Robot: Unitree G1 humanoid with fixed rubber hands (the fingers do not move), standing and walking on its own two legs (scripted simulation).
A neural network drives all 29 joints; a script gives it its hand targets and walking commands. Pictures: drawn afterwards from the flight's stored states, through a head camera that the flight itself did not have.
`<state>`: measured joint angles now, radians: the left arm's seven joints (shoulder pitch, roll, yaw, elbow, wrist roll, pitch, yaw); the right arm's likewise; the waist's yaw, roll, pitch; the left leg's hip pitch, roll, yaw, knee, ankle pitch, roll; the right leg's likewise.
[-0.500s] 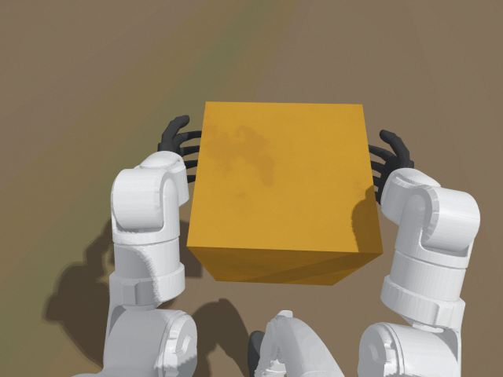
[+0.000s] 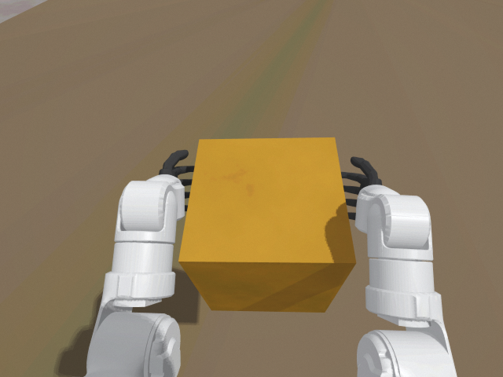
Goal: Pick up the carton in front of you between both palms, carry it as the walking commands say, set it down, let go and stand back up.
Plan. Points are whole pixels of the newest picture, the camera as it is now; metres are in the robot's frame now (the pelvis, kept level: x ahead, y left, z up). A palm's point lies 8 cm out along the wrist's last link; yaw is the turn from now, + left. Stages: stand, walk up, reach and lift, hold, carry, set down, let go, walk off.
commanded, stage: carry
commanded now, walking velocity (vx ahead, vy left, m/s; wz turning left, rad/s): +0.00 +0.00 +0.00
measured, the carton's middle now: (266, 232) +0.36 -0.01 +0.04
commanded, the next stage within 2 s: none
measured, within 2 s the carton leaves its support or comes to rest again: neither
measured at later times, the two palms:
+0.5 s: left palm (179, 176) +0.43 +0.14 +0.12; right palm (357, 186) +0.40 -0.15 +0.12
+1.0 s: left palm (165, 181) +0.41 +0.16 +0.12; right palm (344, 194) +0.39 -0.13 +0.11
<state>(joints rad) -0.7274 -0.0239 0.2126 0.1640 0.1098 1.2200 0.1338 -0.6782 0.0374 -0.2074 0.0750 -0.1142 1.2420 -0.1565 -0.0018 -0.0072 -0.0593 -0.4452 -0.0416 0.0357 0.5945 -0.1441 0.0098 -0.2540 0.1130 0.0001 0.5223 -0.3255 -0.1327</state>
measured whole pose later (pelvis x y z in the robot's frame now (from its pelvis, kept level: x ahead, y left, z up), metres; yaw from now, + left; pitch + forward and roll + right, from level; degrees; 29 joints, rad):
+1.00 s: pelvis +0.05 +0.04 -0.01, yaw -4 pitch +4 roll +0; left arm -0.72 -0.02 0.21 0.21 0.11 1.26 0.19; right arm -0.70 0.04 -0.20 0.18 -0.11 1.26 -0.17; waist -0.01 0.00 -0.06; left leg -0.37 -0.03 0.06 0.63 -0.32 0.05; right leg -0.25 0.03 -0.09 0.60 -0.42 -0.07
